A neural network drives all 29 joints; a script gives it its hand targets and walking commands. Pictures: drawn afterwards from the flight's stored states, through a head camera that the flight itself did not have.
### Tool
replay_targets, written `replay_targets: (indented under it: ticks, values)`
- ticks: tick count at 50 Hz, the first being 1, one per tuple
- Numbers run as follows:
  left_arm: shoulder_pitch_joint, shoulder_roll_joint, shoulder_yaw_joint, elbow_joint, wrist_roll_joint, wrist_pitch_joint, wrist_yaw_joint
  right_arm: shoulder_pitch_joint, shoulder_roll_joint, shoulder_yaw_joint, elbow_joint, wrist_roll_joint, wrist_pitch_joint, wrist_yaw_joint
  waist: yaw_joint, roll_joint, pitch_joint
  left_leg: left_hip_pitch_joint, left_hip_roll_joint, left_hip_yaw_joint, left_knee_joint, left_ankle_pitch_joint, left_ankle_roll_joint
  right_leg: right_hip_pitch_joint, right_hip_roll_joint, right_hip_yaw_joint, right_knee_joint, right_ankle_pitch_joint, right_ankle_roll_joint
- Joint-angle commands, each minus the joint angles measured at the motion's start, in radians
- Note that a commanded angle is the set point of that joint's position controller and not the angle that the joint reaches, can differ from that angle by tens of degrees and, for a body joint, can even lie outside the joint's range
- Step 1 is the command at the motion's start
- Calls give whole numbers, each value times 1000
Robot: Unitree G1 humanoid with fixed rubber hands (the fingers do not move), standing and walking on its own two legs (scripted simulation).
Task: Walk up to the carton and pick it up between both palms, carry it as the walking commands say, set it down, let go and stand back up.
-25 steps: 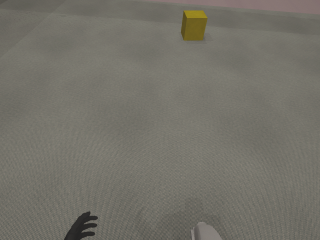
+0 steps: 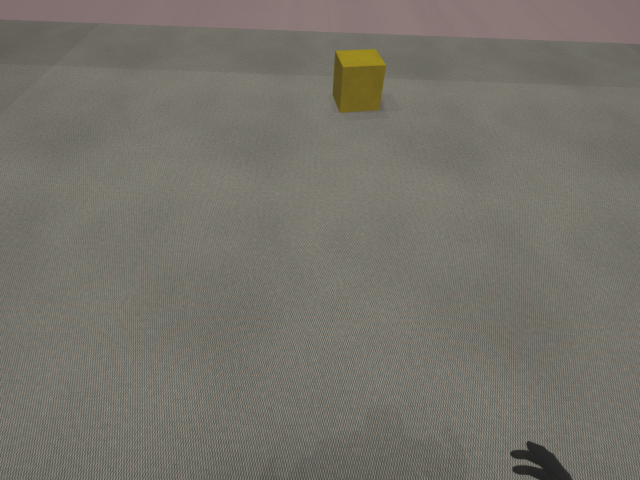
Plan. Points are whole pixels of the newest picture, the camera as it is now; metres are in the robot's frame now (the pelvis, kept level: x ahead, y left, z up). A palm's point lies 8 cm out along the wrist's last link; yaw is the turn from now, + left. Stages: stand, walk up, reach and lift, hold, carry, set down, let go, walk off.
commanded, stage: walk up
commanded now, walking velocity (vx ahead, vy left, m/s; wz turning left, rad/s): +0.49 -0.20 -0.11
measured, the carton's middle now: (357, 81) +2.34 -0.14 -0.62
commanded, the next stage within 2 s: none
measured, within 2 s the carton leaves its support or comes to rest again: neither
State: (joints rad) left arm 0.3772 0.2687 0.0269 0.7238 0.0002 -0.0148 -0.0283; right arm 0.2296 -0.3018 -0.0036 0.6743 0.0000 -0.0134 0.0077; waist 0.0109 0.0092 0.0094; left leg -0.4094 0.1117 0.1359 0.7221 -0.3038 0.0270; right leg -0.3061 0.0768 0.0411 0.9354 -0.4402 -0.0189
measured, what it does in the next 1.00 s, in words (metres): walks ahead: right foot, then left foot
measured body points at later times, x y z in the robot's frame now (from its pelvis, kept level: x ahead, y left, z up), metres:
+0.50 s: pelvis +0.24 -0.10 +0.00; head +0.24 -0.12 +0.44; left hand +0.32 +0.16 -0.11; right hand +0.33 -0.36 -0.13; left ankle +0.09 +0.05 -0.64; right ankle +0.27 -0.22 -0.72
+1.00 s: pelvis +0.46 -0.06 +0.02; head +0.48 -0.04 +0.47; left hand +0.56 +0.20 -0.11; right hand +0.53 -0.34 -0.08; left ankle +0.48 +0.04 -0.72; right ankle +0.36 -0.22 -0.63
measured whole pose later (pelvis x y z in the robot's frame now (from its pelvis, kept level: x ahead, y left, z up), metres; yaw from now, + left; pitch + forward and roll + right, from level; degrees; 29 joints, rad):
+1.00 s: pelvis +0.46 -0.06 +0.02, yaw -3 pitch +1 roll -4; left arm 0.30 0.29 0.03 0.75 0.00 -0.04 -0.02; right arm 0.36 -0.30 0.00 0.70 0.00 -0.04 0.03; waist 0.01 0.01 0.01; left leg -0.31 0.11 0.11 0.56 -0.27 0.02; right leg -0.39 0.00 0.02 1.11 -0.43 0.01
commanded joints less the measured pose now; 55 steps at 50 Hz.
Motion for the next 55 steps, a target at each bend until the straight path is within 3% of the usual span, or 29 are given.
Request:
replay_targets:
  ticks: [1,4,8,12,14,15,17,18,19,20,22,24,26,31,34,36,37,38,39,40,41,42,43,44,45,46,47,49,55]
  values:
    - [-9,57,47,-43,20,4,-29,191,-155,-88,50,-34,-24,-20,-26,68,-78,386,291,-314,-423,99,-22,-309,-122,38,309,127,13]
    - [-50,47,45,-28,18,10,-34,255,-147,-81,57,-21,-35,-20,-33,120,-70,415,227,-190,-346,503,-15,-320,-101,-31,258,152,29]
    - [-165,29,32,-46,18,22,-45,338,-151,-95,59,-23,-35,-18,-63,153,-22,470,245,-155,-379,491,35,-412,-126,-79,167,146,35]
    - [-268,24,20,-71,15,14,-54,311,-169,-104,39,-32,-30,-14,-89,158,34,484,264,-118,-439,331,74,-457,-160,-112,-29,138,34]
    - [-233,26,18,-57,17,8,-52,232,-173,-103,18,-30,-22,-13,-54,124,24,439,243,-78,-409,296,54,-350,-148,-129,-196,137,41]
    - [-173,24,17,-36,16,3,-51,165,-196,-104,3,-28,-22,-12,-4,169,-2,375,214,-15,-368,318,31,-215,-139,-157,-310,181,35]
    - [30,69,31,37,24,-15,-29,71,-219,-105,-13,-11,-20,0,113,105,-111,299,110,79,-77,501,5,119,-60,-237,-430,244,21]
    - [203,128,51,94,35,-26,-11,52,-191,-102,-17,-17,-22,6,174,7,-210,162,44,79,184,389,-17,361,-84,-102,-431,224,-8]
    - [308,239,72,129,49,-35,8,55,-87,-83,-48,-25,-22,12,186,-323,-186,-132,-77,39,436,-207,-44,502,-327,316,-530,318,-60]
    - [315,277,75,137,41,-44,16,65,-52,-72,-79,-24,-19,17,132,-439,-175,-246,-85,-94,566,-284,-39,490,-437,620,-629,348,-118]
    - [164,205,46,102,27,-52,22,41,-70,-72,-74,-47,-16,22,68,-278,4,-316,-51,-175,607,-172,-39,338,-360,564,-667,242,-97]
    - [57,159,51,39,20,-58,28,74,-75,-67,-31,-37,-14,27,40,-291,24,-296,-15,-161,548,-137,-39,264,-337,426,-633,332,-112]
    - [9,131,43,19,19,-55,23,-5,-72,-62,-50,-27,1,35,4,-234,127,-158,1,-143,409,-77,-60,23,-309,347,-719,232,-105]
    - [48,151,55,12,24,-62,24,-127,-46,-37,-31,-7,11,54,44,-221,161,-90,-5,-92,105,-57,-82,11,-341,242,-770,262,-145]
    - [68,190,66,16,21,-65,30,-156,-68,-46,-17,-3,7,56,68,-228,140,-122,-4,-100,30,28,-86,115,-391,276,-750,368,-156]
    - [34,186,67,17,15,-65,25,-174,-54,-45,-24,3,-4,57,59,-260,107,-56,-3,-92,-45,64,-74,116,-367,229,-740,338,-148]
    - [5,180,67,10,11,-57,21,-154,-53,-43,-22,2,-13,55,35,-279,96,22,-32,-53,-102,62,-74,83,-316,181,-711,339,-136]
    - [-43,182,69,14,7,-54,14,-51,-56,-51,10,-2,-25,50,-26,-261,52,168,-52,-19,-165,118,-73,40,-278,121,-618,334,-111]
    - [-43,163,68,7,9,-50,9,64,-82,-67,53,-10,-36,34,-72,-182,-38,329,-100,11,-218,87,-72,24,-210,59,-423,408,-99]
    - [-29,133,68,-7,7,-50,6,245,-159,-93,90,-24,-45,22,-139,-27,-161,519,38,-142,-268,31,-32,-59,-147,-5,-144,415,-60]
    - [-28,71,58,-47,5,-54,6,374,-273,-119,119,-43,-49,10,-160,278,-221,633,311,-522,-431,-47,54,-259,-59,-79,159,7,-15]
    - [-5,75,54,-63,13,-47,6,380,-318,-121,115,-35,-42,7,-142,307,-189,632,398,-703,-494,-93,105,-352,-77,-35,287,-125,-15]
    - [-45,77,54,-69,17,-44,1,342,-298,-115,100,-34,-39,5,-133,244,-132,562,401,-704,-504,-60,136,-383,-102,-22,364,-107,-17]
    - [-39,75,49,-58,13,-44,-4,301,-246,-105,97,-30,-44,9,-99,142,-78,451,362,-632,-499,32,127,-339,-128,5,373,-27,-15]
    - [-56,64,38,-49,8,-43,-4,259,-187,-90,86,-40,-49,11,-87,82,-72,429,328,-523,-471,138,114,-335,-140,6,325,24,-11]
    - [-48,69,32,-25,9,-31,-4,261,-150,-82,88,-38,-54,6,-68,12,-85,423,286,-427,-421,319,66,-296,-150,20,292,52,-2]
    - [-35,67,36,-14,8,-20,-8,265,-145,-81,86,-34,-54,1,-55,15,-74,407,265,-360,-390,450,30,-277,-158,26,277,88,18]
    - [-45,57,36,-18,12,-8,-19,276,-150,-84,78,-30,-59,-3,-43,84,-72,390,241,-280,-363,572,34,-276,-147,-12,261,110,32]
    - [-219,31,26,-36,11,14,-48,308,-158,-103,55,-34,-48,-7,-77,170,6,378,249,-194,-481,253,76,-376,-179,-87,20,188,53]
